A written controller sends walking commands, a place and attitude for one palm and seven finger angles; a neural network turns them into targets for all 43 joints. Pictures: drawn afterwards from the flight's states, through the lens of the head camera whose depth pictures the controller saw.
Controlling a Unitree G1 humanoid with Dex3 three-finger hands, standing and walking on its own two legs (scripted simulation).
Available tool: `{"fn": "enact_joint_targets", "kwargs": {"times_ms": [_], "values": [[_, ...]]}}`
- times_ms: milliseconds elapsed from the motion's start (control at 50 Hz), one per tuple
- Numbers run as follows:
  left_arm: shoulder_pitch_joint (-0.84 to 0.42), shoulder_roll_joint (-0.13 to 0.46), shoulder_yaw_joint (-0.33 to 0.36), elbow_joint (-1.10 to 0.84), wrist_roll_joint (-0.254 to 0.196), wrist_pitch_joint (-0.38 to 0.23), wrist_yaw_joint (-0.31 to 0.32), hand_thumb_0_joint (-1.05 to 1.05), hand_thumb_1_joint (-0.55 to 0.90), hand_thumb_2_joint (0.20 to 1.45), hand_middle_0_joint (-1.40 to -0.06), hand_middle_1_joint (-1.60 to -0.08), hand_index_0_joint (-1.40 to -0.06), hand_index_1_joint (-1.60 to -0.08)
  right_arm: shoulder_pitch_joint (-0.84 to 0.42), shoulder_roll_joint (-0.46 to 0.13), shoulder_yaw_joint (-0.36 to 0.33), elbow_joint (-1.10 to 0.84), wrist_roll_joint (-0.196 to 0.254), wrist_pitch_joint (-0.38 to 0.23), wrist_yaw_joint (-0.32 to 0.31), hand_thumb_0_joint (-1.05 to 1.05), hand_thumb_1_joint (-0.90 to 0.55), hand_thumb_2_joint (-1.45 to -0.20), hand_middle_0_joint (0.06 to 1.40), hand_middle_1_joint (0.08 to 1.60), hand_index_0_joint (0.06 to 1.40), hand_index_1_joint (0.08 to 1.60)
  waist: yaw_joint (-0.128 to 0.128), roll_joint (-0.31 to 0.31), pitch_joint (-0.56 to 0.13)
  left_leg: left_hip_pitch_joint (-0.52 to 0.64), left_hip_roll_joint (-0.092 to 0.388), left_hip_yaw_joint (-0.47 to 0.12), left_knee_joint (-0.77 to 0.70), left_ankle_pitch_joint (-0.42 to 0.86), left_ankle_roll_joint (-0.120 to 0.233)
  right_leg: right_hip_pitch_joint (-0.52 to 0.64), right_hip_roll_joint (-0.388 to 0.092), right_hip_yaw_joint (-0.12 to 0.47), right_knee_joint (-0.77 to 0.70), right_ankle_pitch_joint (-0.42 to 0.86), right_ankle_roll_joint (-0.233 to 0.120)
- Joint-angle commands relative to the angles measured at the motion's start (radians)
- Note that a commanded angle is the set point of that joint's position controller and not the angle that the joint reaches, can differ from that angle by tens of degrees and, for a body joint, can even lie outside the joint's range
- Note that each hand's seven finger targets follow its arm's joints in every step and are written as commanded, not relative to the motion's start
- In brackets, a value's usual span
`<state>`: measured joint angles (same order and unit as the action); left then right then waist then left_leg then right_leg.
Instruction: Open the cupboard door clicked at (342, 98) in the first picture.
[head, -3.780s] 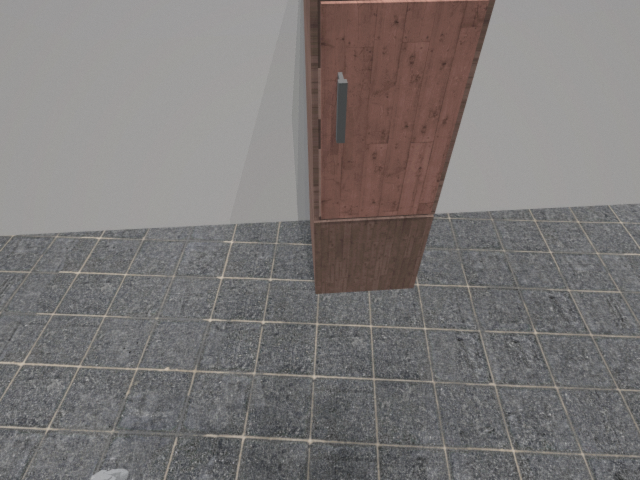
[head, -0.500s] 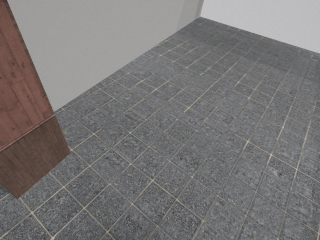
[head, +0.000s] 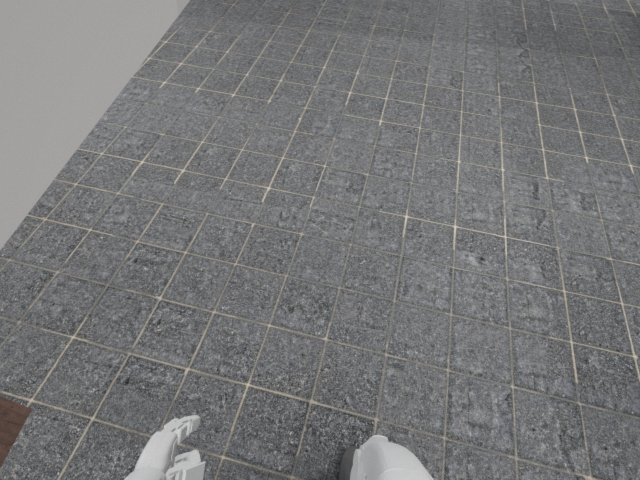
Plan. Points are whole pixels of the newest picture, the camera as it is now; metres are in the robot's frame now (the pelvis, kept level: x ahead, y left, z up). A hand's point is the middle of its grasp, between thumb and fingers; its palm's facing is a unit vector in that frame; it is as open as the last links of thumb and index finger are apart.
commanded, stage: walk to a spot facing it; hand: left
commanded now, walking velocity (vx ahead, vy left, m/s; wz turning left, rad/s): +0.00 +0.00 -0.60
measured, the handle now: out of the picture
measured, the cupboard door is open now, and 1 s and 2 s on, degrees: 0 0 0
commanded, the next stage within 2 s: turn to face it in 0.04 s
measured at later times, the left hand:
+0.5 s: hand (179, 448) +0.19 +0.20 -0.17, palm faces +0.08 -0.99 -0.15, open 7.3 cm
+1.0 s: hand (169, 459) +0.17 +0.20 -0.13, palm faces +0.29 -0.91 -0.29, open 7.4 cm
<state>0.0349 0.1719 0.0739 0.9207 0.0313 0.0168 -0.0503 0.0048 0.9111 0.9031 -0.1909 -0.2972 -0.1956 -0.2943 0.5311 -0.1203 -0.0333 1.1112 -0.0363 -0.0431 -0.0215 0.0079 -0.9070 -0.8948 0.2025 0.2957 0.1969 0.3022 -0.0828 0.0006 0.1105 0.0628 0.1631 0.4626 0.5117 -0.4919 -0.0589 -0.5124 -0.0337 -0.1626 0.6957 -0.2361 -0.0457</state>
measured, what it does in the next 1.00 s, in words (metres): walks ahead, turning left: right foot, then left foot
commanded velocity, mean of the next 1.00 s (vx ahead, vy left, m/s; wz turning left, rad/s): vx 0.02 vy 0.00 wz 0.47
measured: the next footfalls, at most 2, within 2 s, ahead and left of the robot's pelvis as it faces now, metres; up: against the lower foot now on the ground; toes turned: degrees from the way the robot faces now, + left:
right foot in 0.04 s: +0.15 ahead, -0.10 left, +0.00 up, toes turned -8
left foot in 0.44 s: +0.22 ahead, +0.12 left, +0.00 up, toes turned +4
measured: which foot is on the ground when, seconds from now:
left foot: down 0.00-0.02, up 0.04-0.42, down 0.44-0.94, up 0.96-1.00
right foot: up 0.00-0.02, down 0.04-0.46, up 0.48-0.92, down 0.94-1.00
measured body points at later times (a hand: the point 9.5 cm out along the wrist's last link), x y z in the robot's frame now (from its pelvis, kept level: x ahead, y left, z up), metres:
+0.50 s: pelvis +0.13 +0.02 +0.00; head +0.13 +0.05 +0.45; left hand +0.19 +0.25 -0.16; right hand +0.21 -0.21 -0.13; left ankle +0.18 +0.11 -0.72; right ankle +0.11 -0.09 -0.71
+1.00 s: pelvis +0.11 -0.03 +0.01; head +0.13 -0.05 +0.46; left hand +0.15 +0.25 -0.11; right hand +0.21 -0.27 -0.15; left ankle +0.16 +0.11 -0.69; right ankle +0.13 -0.15 -0.72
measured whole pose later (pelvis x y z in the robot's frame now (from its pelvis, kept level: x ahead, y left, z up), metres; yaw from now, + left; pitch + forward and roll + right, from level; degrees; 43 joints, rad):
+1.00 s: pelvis +0.11 -0.03 +0.01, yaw +16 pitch +0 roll +0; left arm 0.17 0.20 0.05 0.88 0.01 0.02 0.03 0.00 0.91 0.90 -0.20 -0.30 -0.20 -0.29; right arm 0.26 -0.24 -0.10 0.95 -0.03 0.08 0.01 0.01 -0.91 -0.89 0.20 0.30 0.20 0.30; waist -0.04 0.05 0.03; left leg -0.50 -0.08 -0.10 0.80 -0.36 -0.03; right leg -0.23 -0.04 -0.05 0.55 -0.31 0.00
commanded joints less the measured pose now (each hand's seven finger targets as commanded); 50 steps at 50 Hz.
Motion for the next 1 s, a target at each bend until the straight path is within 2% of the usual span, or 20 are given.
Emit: {"fn": "enact_joint_targets", "kwargs": {"times_ms": [0, 20, 40, 100, 160, 220, 320, 380, 400, 440, 460, 520, 580, 760, 860, 880, 900, 920, 940, 980], "values": [[0.419, 0.281, 0.065, 0.037, -0.004, -0.065, 0.034, 0.000, 0.900, 0.900, -0.200, -0.300, -0.200, -0.300, -0.028, -0.142, -0.038, -0.160, 0.045, -0.020, 0.006, 0.000, -0.900, -0.900, 0.200, 0.300, 0.200, 0.300, 0.231, -0.153, -0.398, -0.607, -0.005, -0.156, 0.789, -0.036, -0.011, 0.877, -0.315, 0.508, -0.162, 0.582, -0.189], [0.440, 0.334, 0.072, 0.046, -0.034, -0.056, 0.047, 0.000, 0.900, 0.900, -0.200, -0.300, -0.200, -0.300, -0.135, -0.132, -0.037, -0.196, 0.039, -0.019, -0.009, 0.000, -0.900, -0.900, 0.200, 0.300, 0.200, 0.300, 0.234, -0.130, -0.393, -0.720, -0.048, -0.307, 0.966, -0.171, -0.014, 0.847, -0.409, 0.615, -0.205, 0.954, -0.265], [0.383, 0.318, 0.069, 0.019, -0.033, -0.052, 0.054, 0.000, 0.900, 0.900, -0.200, -0.300, -0.200, -0.300, -0.140, -0.134, -0.040, -0.215, 0.033, -0.018, -0.012, 0.000, -0.900, -0.900, 0.200, 0.300, 0.200, 0.300, 0.200, -0.157, -0.369, -0.733, -0.022, -0.412, 0.987, -0.067, -0.013, 0.766, -0.382, 0.589, -0.234, 0.857, -0.254], [0.170, 0.201, 0.039, -0.037, -0.025, -0.052, 0.066, 0.000, 0.900, 0.900, -0.200, -0.300, -0.200, -0.300, -0.187, -0.132, -0.042, -0.196, 0.013, 0.020, -0.008, 0.000, -0.900, -0.900, 0.200, 0.300, 0.200, 0.300, 0.085, 0.013, -0.153, -0.634, 0.041, -0.438, 0.841, 0.092, -0.015, 0.320, -0.270, 0.424, -0.352, 0.431, -0.183], [0.125, 0.150, 0.016, -0.037, -0.010, -0.062, 0.069, 0.000, 0.900, 0.900, -0.200, -0.300, -0.200, -0.300, -0.096, -0.099, -0.025, -0.149, 0.005, 0.050, -0.006, 0.000, -0.900, -0.900, 0.200, 0.300, 0.200, 0.300, 0.019, -0.063, -0.162, -0.551, 0.005, -0.423, 0.713, 0.150, -0.016, 0.190, -0.184, 0.273, -0.372, 0.461, -0.135], [0.133, 0.118, -0.001, -0.018, -0.008, -0.064, 0.070, 0.000, 0.900, 0.900, -0.200, -0.300, -0.200, -0.300, -0.108, -0.087, -0.013, -0.140, 0.010, 0.052, 0.000, 0.000, -0.900, -0.900, 0.200, 0.300, 0.200, 0.300, 0.011, -0.109, -0.176, -0.503, -0.020, -0.418, 0.570, 0.210, -0.008, 0.176, -0.152, 0.222, -0.382, 0.400, -0.121], [0.187, 0.122, -0.015, 0.025, -0.008, -0.056, 0.070, 0.000, 0.900, 0.900, -0.200, -0.300, -0.200, -0.300, -0.268, -0.086, -0.003, -0.161, 0.024, 0.039, 0.011, 0.000, -0.900, -0.900, 0.200, 0.300, 0.200, 0.300, 0.076, -0.124, -0.102, -0.400, -0.074, -0.406, 0.231, 0.205, 0.008, 0.213, -0.184, 0.216, -0.400, 0.243, -0.104], [0.218, 0.140, -0.006, 0.038, -0.017, -0.038, 0.077, 0.000, 0.900, 0.900, -0.200, -0.300, -0.200, -0.300, -0.277, -0.117, -0.007, -0.158, 0.019, 0.037, 0.016, 0.000, -0.900, -0.900, 0.200, 0.300, 0.200, 0.300, 0.079, -0.085, -0.086, -0.291, -0.087, -0.395, 0.037, 0.328, 0.017, 0.229, -0.196, 0.177, -0.309, 0.187, -0.050], [0.238, 0.127, -0.005, 0.038, -0.016, -0.029, 0.079, 0.000, 0.900, 0.900, -0.200, -0.300, -0.200, -0.300, -0.252, -0.152, -0.015, -0.155, 0.019, 0.034, 0.020, 0.000, -0.900, -0.900, 0.200, 0.300, 0.200, 0.300, 0.078, 0.022, -0.093, -0.238, -0.041, -0.464, -0.027, 0.461, 0.035, 0.200, -0.169, 0.142, -0.213, 0.094, -0.014], [0.277, 0.075, -0.011, 0.015, -0.024, -0.015, 0.081, 0.000, 0.900, 0.900, -0.200, -0.300, -0.200, -0.300, -0.232, -0.249, -0.033, -0.167, 0.008, 0.039, 0.013, 0.000, -0.900, -0.900, 0.200, 0.300, 0.200, 0.300, 0.077, 0.336, -0.092, -0.228, 0.205, -0.822, -0.186, 0.718, 0.208, 0.071, -0.009, 0.026, 0.095, -0.306, 0.090], [0.232, 0.099, -0.005, 0.008, -0.016, -0.009, 0.085, 0.000, 0.900, 0.900, -0.200, -0.300, -0.200, -0.300, -0.219, -0.258, -0.038, -0.162, 0.005, 0.042, 0.001, 0.000, -0.900, -0.900, 0.200, 0.300, 0.200, 0.300, 0.052, 0.322, -0.100, -0.274, 0.212, -0.875, -0.239, 0.635, 0.250, 0.063, -0.005, 0.097, 0.272, -0.379, 0.087], [0.198, 0.102, 0.015, 0.001, -0.010, -0.014, 0.071, 0.000, 0.900, 0.900, -0.200, -0.300, -0.200, -0.300, -0.278, -0.230, -0.044, -0.194, 0.007, 0.040, -0.002, 0.000, -0.900, -0.900, 0.200, 0.300, 0.200, 0.300, 0.074, 0.114, -0.123, -0.269, 0.135, -0.775, -0.211, 0.568, 0.240, -0.005, -0.039, 0.157, 0.405, -0.246, 0.091], [0.209, 0.094, 0.018, -0.002, -0.013, -0.009, 0.069, 0.000, 0.900, 0.900, -0.200, -0.300, -0.200, -0.300, -0.280, -0.239, -0.051, -0.203, 0.013, 0.036, -0.002, 0.000, -0.900, -0.900, 0.200, 0.300, 0.200, 0.300, 0.068, 0.112, -0.195, -0.203, 0.084, -0.718, -0.191, 0.606, 0.226, 0.002, -0.036, 0.156, 0.366, -0.194, 0.108], [0.146, 0.100, 0.020, -0.053, -0.023, 0.004, 0.074, 0.000, 0.900, 0.900, -0.200, -0.300, -0.200, -0.300, -0.259, -0.281, -0.083, -0.212, 0.009, 0.059, 0.007, 0.000, -0.900, -0.900, 0.200, 0.300, 0.200, 0.300, 0.041, 0.154, -0.204, -0.231, 0.052, -0.849, -0.186, 0.499, 0.237, 0.076, 0.005, 0.164, 0.157, -0.230, 0.115], [0.253, 0.126, 0.026, -0.044, -0.030, 0.006, 0.079, 0.000, 0.900, 0.900, -0.200, -0.300, -0.200, -0.300, -0.327, -0.292, -0.099, -0.247, 0.009, 0.078, 0.017, 0.000, -0.900, -0.900, 0.200, 0.300, 0.200, 0.300, 0.095, 0.183, -0.201, -0.393, -0.025, -0.879, -0.191, 0.320, 0.176, 0.322, 0.045, 0.137, -0.130, -0.131, 0.088], [0.300, 0.144, 0.033, -0.035, -0.028, 0.003, 0.083, 0.000, 0.900, 0.900, -0.200, -0.300, -0.200, -0.300, -0.347, -0.275, -0.100, -0.258, 0.013, 0.083, 0.021, 0.000, -0.900, -0.900, 0.200, 0.300, 0.200, 0.300, 0.121, 0.155, -0.191, -0.500, -0.064, -0.853, -0.163, 0.228, 0.134, 0.448, 0.023, 0.139, -0.274, -0.066, 0.074], [0.327, 0.219, 0.047, -0.040, -0.014, -0.004, 0.090, 0.000, 0.900, 0.900, -0.200, -0.300, -0.200, -0.300, -0.345, -0.223, -0.097, -0.272, 0.020, 0.088, 0.027, 0.000, -0.900, -0.900, 0.200, 0.300, 0.200, 0.300, 0.139, -0.027, -0.170, -0.675, -0.153, -0.753, 0.017, 0.091, 0.075, 0.563, -0.145, 0.304, -0.426, -0.182, 0.020], [0.280, 0.300, 0.056, -0.070, 0.001, -0.005, 0.092, 0.000, 0.900, 0.900, -0.200, -0.300, -0.200, -0.300, -0.338, -0.164, -0.087, -0.302, 0.017, 0.085, 0.026, 0.000, -0.900, -0.900, 0.200, 0.300, 0.200, 0.300, 0.137, -0.310, -0.112, -0.811, -0.270, -0.520, 0.319, -0.028, 0.004, 0.495, -0.437, 0.581, -0.547, -0.336, -0.084], [0.187, 0.290, 0.042, -0.103, -0.012, -0.004, 0.096, 0.000, 0.900, 0.900, -0.200, -0.300, -0.200, -0.300, -0.352, -0.234, -0.099, -0.301, 0.002, 0.088, 0.029, 0.000, -0.900, -0.900, 0.200, 0.300, 0.200, 0.300, 0.113, -0.258, -0.077, -0.736, -0.190, -0.555, 0.502, -0.024, 0.023, 0.277, -0.470, 0.541, -0.557, -0.335, -0.098], [0.074, 0.219, 0.023, -0.124, -0.011, -0.013, 0.090, 0.000, 0.900, 0.900, -0.200, -0.300, -0.200, -0.300, -0.332, -0.216, -0.099, -0.263, 0.003, 0.106, 0.045, 0.000, -0.900, -0.900, 0.200, 0.300, 0.200, 0.300, 0.048, -0.193, 0.021, -0.679, -0.155, -0.525, 0.688, 0.093, 0.018, 0.129, -0.334, 0.362, -0.519, -0.207, -0.053]]}}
